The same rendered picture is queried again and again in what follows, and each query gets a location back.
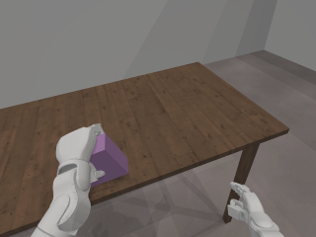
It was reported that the right robot forearm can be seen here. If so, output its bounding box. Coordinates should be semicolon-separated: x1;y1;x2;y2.
248;211;284;237

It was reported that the robot left hand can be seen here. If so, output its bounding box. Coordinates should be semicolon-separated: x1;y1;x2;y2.
55;123;106;184

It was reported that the sponge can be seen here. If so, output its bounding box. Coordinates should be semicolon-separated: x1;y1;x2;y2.
58;133;129;188

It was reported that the table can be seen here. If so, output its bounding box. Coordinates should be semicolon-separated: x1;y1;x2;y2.
0;62;290;237

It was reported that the robot right hand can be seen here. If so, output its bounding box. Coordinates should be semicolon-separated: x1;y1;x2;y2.
227;182;265;226

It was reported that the left robot forearm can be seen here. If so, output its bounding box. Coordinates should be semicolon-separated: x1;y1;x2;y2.
31;159;91;237

